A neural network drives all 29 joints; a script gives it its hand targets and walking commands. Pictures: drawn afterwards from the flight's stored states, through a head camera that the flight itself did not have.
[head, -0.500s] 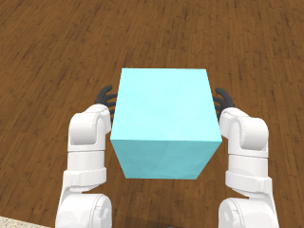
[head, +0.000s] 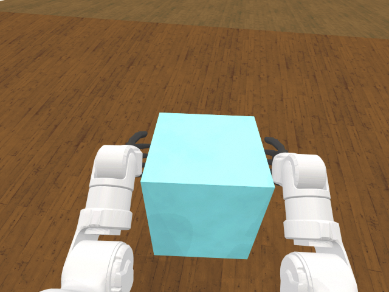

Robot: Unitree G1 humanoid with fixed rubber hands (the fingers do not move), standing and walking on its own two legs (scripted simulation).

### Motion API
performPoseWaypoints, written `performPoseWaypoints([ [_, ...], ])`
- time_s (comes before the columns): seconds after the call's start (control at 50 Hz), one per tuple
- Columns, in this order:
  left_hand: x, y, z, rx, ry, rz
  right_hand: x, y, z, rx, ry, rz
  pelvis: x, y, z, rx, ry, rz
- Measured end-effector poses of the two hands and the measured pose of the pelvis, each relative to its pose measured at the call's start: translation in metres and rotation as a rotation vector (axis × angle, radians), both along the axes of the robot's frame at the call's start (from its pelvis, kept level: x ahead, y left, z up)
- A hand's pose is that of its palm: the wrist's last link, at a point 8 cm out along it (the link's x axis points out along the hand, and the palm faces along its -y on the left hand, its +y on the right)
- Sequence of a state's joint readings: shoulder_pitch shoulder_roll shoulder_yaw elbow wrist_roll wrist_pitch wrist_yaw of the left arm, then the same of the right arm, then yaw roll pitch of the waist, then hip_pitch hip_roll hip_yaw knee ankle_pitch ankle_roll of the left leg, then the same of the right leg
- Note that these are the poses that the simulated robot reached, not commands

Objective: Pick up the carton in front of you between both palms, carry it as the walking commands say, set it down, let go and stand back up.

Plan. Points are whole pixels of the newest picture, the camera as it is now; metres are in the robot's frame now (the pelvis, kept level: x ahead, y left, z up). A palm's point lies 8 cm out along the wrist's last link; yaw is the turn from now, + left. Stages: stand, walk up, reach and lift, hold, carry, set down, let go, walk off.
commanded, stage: carry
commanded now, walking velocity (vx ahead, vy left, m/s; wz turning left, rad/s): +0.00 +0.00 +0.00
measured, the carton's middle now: (203, 186) +0.35 +0.00 +0.06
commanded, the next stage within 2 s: none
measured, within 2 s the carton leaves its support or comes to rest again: neither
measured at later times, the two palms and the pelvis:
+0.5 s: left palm (132, 147) +0.36 +0.15 +0.16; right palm (283, 157) +0.35 -0.15 +0.15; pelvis +0.01 +0.00 +0.00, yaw +0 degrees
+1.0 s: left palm (141, 89) +0.59 +0.18 +0.16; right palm (251, 92) +0.58 -0.12 +0.17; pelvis +0.20 +0.03 -0.01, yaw -2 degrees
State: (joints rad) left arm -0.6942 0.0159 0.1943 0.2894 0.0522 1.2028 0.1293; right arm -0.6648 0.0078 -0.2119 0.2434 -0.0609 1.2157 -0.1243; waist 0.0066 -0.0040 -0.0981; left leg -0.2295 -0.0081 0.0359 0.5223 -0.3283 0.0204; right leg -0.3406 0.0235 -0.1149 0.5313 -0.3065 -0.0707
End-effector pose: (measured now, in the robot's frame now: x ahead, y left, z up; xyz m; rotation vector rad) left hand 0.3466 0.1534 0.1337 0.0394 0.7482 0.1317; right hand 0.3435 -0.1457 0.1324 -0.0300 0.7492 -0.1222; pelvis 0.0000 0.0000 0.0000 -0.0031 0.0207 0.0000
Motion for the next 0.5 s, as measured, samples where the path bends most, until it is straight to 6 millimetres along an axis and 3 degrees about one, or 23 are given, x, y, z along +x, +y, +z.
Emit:
performPoseWaypoints([
  [0.36, -0.009, 0.007, -0.002, 0.001, 0.004, -0.008, -0.01, 0.007, -0.001, -0.002, 0.004, -0.004, -0.011, 0.01, 0.0, 0.002, 0.0, -0.007],
  [0.5, 0.013, -0.003, 0.025, 0.011, -0.061, -0.025, 0.006, -0.003, 0.021, -0.008, -0.061, -0.002, 0.006, 0.004, -0.003, 0.005, 0.017, -0.004],
])
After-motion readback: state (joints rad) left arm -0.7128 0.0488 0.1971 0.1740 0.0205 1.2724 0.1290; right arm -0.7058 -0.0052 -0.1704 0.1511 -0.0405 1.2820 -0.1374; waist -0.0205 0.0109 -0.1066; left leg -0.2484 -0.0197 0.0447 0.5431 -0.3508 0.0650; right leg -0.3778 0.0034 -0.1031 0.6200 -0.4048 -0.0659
